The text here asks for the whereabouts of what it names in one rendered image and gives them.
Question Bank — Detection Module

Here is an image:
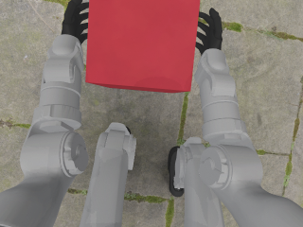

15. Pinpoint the right robot forearm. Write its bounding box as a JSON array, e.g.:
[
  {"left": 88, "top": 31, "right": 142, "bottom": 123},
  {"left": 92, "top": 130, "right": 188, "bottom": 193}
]
[{"left": 194, "top": 48, "right": 258, "bottom": 154}]

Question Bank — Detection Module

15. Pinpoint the right robot shin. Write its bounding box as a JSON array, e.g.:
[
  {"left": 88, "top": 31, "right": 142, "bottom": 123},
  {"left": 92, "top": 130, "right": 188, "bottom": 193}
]
[{"left": 173, "top": 137, "right": 207, "bottom": 188}]

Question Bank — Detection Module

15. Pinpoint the right robot upper arm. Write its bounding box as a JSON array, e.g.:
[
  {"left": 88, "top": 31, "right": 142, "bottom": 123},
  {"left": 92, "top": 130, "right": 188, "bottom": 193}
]
[{"left": 198, "top": 144, "right": 303, "bottom": 227}]

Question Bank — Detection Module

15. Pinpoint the right robot hand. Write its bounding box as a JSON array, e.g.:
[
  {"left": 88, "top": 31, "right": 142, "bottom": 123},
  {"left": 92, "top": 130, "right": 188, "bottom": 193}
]
[{"left": 195, "top": 8, "right": 223, "bottom": 56}]

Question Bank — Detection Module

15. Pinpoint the left robot hand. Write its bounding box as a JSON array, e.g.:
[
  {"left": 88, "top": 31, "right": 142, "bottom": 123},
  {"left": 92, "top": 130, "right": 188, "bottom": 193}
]
[{"left": 61, "top": 0, "right": 89, "bottom": 45}]

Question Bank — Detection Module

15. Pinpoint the robot right foot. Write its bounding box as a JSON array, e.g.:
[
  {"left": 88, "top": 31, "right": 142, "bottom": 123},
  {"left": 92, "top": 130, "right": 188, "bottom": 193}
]
[{"left": 168, "top": 146, "right": 185, "bottom": 197}]

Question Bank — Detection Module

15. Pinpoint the carton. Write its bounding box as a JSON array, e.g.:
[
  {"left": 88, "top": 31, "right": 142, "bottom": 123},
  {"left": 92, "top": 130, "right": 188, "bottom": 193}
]
[{"left": 85, "top": 0, "right": 201, "bottom": 94}]

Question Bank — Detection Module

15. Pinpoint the left robot forearm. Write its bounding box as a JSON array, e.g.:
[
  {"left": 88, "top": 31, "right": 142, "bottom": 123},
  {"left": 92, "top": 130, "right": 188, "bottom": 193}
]
[{"left": 20, "top": 34, "right": 84, "bottom": 171}]

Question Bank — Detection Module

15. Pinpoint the left robot upper arm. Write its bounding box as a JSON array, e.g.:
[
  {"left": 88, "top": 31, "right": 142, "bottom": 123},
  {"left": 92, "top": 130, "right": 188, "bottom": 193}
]
[{"left": 0, "top": 131, "right": 89, "bottom": 227}]

